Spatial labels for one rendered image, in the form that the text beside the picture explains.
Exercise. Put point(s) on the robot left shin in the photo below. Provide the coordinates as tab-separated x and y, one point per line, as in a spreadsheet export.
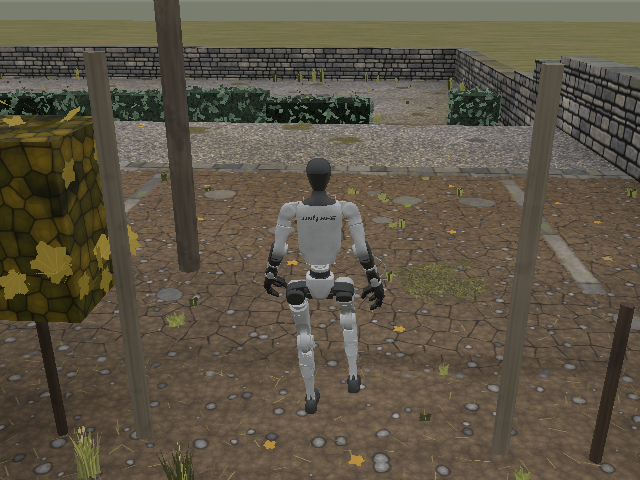
307	368

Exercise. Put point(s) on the robot left upper arm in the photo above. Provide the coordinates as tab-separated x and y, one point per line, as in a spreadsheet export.
288	211

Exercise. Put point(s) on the left robot hand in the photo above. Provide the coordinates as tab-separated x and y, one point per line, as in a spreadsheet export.
279	282

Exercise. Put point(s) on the robot right forearm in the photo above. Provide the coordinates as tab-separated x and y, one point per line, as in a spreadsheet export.
370	268

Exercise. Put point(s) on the robot left forearm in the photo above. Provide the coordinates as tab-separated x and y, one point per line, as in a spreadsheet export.
273	264

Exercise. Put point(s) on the robot right upper arm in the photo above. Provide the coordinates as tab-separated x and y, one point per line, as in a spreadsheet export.
351	211

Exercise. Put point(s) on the humanoid robot head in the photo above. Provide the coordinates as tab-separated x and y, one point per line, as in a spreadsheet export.
318	172

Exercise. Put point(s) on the right robot hand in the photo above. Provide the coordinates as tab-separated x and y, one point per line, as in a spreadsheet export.
378	293

